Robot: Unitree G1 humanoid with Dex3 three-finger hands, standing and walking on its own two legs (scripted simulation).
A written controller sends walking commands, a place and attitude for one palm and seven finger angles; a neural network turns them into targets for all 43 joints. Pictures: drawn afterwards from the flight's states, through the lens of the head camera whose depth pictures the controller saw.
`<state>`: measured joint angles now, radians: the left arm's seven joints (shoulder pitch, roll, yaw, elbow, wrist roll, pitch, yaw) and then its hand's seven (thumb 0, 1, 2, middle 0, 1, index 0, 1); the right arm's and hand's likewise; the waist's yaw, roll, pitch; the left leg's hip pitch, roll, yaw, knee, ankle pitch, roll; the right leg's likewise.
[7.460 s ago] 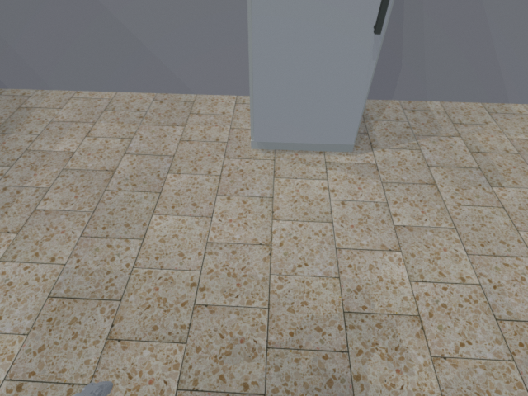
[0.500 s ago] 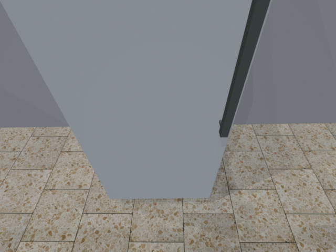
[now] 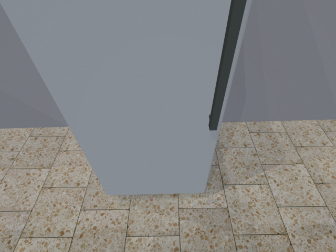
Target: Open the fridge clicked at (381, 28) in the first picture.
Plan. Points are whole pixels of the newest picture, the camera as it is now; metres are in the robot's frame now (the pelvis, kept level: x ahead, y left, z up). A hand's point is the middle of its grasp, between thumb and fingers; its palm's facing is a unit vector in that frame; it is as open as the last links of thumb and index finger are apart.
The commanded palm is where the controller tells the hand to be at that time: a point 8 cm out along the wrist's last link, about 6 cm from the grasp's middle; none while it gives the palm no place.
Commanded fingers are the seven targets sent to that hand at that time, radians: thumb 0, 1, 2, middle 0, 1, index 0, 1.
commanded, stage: look again from close up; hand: right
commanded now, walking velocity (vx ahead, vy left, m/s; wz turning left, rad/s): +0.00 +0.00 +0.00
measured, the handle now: (223, 60) +0.55 -0.13 +0.20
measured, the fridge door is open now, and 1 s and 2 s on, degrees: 0 0 0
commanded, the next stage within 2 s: raise the hand to about handle height in 1.24 s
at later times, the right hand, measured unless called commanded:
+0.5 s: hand out of the picture -0.01 -0.17 -0.18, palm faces +0.01 +0.98 -0.19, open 7.4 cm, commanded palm none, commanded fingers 0.00 -0.90 -0.90 0.20 0.30 0.20 0.30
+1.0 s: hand out of the picture +0.02 -0.18 -0.17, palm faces +0.00 +0.98 -0.21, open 7.4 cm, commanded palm none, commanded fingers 0.00 -0.90 -0.90 0.20 0.30 0.20 0.30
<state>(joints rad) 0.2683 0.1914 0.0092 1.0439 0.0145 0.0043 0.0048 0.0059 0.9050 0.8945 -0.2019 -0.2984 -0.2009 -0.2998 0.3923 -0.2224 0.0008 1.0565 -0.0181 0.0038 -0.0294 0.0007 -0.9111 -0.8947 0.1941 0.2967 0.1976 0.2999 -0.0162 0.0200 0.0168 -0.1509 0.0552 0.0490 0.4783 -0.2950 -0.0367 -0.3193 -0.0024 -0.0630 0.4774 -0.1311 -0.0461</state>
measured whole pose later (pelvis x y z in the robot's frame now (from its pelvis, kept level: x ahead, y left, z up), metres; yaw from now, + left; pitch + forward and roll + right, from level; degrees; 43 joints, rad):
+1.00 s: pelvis +0.01 +0.01 +0.00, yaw +1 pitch -2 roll +1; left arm 0.21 0.20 0.00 1.10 0.01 -0.01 0.01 0.00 0.90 0.89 -0.20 -0.30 -0.20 -0.30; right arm 0.29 -0.21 0.00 1.08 -0.01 -0.01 -0.02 0.00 -0.91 -0.89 0.20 0.30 0.20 0.30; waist -0.01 0.02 0.04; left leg -0.11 0.04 0.04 0.43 -0.29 -0.03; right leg -0.28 -0.02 -0.06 0.44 -0.13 -0.02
